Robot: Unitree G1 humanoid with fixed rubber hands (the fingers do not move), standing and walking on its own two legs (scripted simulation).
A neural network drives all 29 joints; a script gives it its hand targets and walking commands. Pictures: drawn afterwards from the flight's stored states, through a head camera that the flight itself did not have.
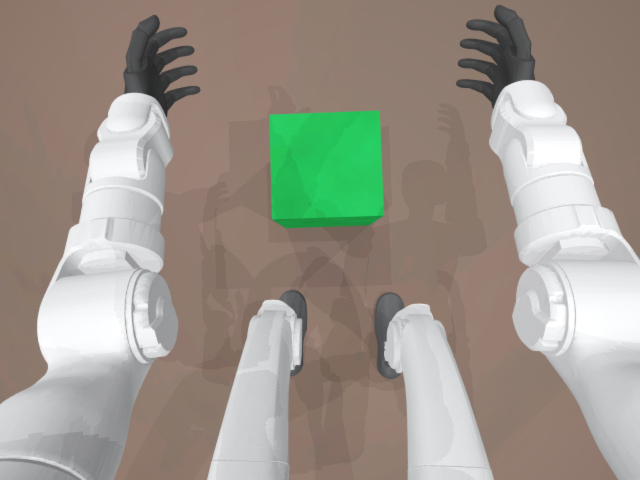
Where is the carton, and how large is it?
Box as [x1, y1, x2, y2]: [269, 111, 383, 227]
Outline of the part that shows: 379,111 269,115 272,219 285,227 363,225 369,224 383,215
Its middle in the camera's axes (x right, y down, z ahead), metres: +0.01 -0.13 +0.86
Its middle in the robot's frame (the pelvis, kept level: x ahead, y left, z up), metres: +0.50 +0.04 -0.52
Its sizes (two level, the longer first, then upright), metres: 0.210 0.200 0.250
